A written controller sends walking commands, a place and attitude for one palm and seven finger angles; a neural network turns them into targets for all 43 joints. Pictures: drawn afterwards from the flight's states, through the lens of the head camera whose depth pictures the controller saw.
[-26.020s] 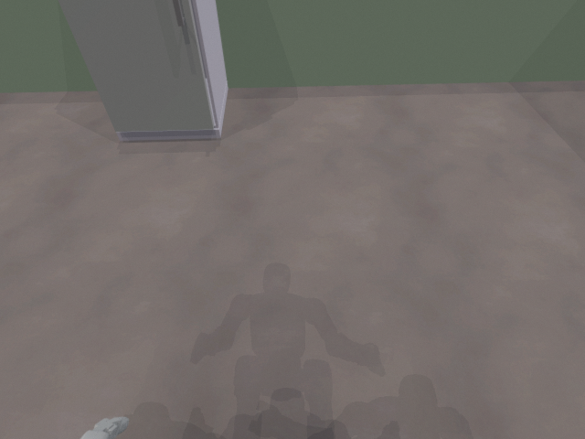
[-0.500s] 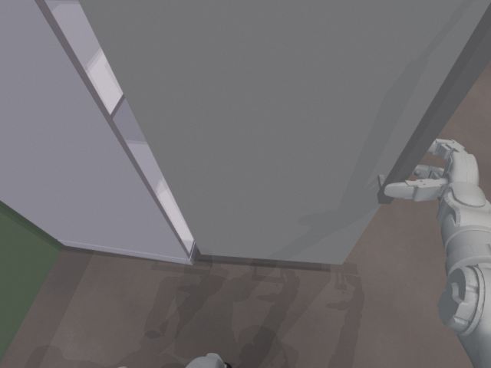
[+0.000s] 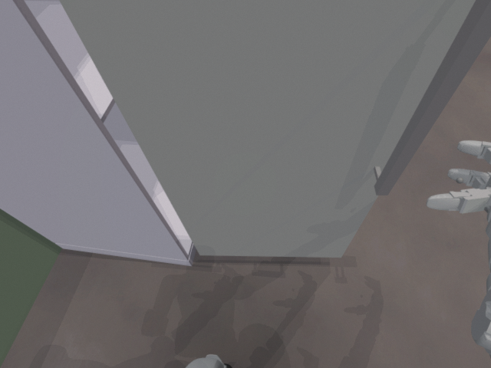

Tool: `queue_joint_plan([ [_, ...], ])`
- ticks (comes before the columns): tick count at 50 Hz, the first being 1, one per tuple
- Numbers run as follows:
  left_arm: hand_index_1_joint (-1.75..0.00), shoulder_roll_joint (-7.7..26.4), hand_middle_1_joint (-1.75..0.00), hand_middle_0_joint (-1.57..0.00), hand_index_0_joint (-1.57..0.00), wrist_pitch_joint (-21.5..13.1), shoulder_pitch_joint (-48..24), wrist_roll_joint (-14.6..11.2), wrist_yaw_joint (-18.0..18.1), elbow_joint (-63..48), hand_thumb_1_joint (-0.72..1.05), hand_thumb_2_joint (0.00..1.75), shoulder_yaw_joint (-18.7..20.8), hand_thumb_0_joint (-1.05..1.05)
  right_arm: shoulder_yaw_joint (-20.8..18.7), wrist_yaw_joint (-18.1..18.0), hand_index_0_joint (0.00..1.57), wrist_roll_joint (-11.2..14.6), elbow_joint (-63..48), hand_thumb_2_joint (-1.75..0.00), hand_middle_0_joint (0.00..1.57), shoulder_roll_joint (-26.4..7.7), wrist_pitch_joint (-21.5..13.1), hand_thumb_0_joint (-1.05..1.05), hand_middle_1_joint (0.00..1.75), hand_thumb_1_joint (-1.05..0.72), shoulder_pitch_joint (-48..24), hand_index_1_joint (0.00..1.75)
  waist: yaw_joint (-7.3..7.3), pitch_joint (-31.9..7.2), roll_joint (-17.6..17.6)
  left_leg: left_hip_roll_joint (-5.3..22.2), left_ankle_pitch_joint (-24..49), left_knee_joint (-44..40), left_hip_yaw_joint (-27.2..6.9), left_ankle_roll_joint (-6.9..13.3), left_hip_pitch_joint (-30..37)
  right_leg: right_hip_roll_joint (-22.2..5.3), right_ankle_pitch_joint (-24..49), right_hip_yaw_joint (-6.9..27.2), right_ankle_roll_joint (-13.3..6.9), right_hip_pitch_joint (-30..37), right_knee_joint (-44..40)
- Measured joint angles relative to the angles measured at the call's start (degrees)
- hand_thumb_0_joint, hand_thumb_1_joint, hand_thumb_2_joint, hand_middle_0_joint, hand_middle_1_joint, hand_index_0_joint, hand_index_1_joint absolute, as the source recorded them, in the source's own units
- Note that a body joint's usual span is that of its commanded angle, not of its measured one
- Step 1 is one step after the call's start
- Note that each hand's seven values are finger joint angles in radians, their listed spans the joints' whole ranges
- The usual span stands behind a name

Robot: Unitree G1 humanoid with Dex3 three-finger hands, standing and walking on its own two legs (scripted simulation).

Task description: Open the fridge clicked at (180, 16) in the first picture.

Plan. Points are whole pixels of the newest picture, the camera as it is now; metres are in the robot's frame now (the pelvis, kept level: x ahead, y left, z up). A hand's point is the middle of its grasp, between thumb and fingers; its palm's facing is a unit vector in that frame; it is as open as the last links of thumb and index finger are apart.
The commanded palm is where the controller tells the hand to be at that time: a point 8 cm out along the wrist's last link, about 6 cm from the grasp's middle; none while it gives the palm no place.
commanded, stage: slip the hand off the handle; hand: right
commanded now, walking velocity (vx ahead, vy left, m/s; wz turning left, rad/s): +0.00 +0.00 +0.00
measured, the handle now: (419, 108) +0.52 -0.20 +0.12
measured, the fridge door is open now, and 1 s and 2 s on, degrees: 83 83 83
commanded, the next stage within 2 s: draw the hand back to the body in 0.70 s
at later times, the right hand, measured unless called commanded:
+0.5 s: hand (484, 221) +0.37 -0.31 +0.04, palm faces +0.23 +0.96 -0.16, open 14.7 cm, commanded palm +0.34 -0.34 +0.06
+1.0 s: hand out of the picture +0.31 -0.28 +0.10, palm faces +0.02 +1.00 -0.02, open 14.7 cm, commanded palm +0.27 -0.33 +0.08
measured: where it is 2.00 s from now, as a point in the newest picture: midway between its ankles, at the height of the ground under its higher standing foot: outside the picture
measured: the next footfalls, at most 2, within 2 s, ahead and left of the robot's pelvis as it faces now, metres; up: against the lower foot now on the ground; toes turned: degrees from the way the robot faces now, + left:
none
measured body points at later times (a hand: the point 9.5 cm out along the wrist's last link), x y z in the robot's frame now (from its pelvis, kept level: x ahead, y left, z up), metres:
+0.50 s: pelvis +0.00 +0.00 +0.00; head +0.05 -0.02 +0.45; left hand +0.08 +0.27 -0.09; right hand +0.36 -0.36 +0.05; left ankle +0.01 +0.14 -0.72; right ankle -0.03 -0.09 -0.72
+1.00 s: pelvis -0.01 +0.01 +0.00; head +0.02 -0.01 +0.45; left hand +0.13 +0.26 -0.08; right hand +0.31 -0.33 +0.10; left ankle +0.01 +0.14 -0.72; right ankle -0.03 -0.09 -0.72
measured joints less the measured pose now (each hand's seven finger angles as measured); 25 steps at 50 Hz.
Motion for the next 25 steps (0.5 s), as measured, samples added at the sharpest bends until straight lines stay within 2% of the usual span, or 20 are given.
queue_joint_plan([
  [3,-0.3,-0.06,-0.3,-0.2,-0.21,0.0,-0.56,-0.1,0.26,-0.57,0.9,0.9,-0.4,0.01,-0.5,0.99,0.25,-0.1,0.83,-0.2,0.25,-1.52,-0.07,-0.02,1.15,0.54,-0.5,1.15,-0.04,0.11,0.07,-0.07,0.05,0.14,0.21,0.13,-0.32,-0.09,0.04,0.23,0.09,-0.48,0.32],
  [7,-0.3,0.14,-0.3,-0.2,-0.21,-0.15,-0.3,-0.25,0.42,-1.24,0.9,0.9,-0.4,0.01,0.84,2.88,0.25,1.17,-0.83,-0.2,0.25,-1.95,0.02,-0.02,1.15,0.54,1.22,1.15,-0.75,-0.05,-0.33,-0.12,0.16,-0.02,0.33,0.15,-0.34,-0.12,0.08,0.37,0.11,-0.64,0.37],
  [13,-0.3,0.41,-0.3,-0.2,-0.21,0.03,0.06,-0.61,0.49,-1.55,0.9,0.9,-0.18,0.01,0.93,4.65,0.25,3.99,-6.83,-0.2,0.25,0.99,0.88,-0.02,1.15,0.54,7.56,1.15,-2.09,-0.87,-0.91,-0.12,0.11,-0.35,0.08,-0.01,0.69,-0.08,-0.06,0.13,-0.03,0.52,0.0],
  [21,-0.3,-0.09,-0.3,-0.2,-0.21,-0.98,-1.45,-1.11,1.02,-2.92,0.9,0.9,-0.53,0.01,0.32,3.49,0.25,4.07,-14.53,-0.2,0.25,2.95,1.98,-0.02,1.15,0.54,14.78,1.15,-2.68,-0.37,-0.45,-0.02,0.0,-0.38,0.21,0.06,2.42,0.05,-0.01,0.3,-0.02,2.22,-0.18],
  [25,-0.3,-0.19,-0.3,-0.2,-0.21,-2.09,-2.15,-1.34,1.37,-2.9,0.9,0.9,-0.57,0.01,1.35,3.53,0.25,5.74,-18.54,-0.2,0.25,3.73,2.35,-0.02,1.15,0.54,17.34,1.15,-3.42,-0.51,-0.7,0.02,0.01,-0.76,0.56,0.04,3.58,0.12,-0.01,0.65,0.04,3.09,-0.31],
])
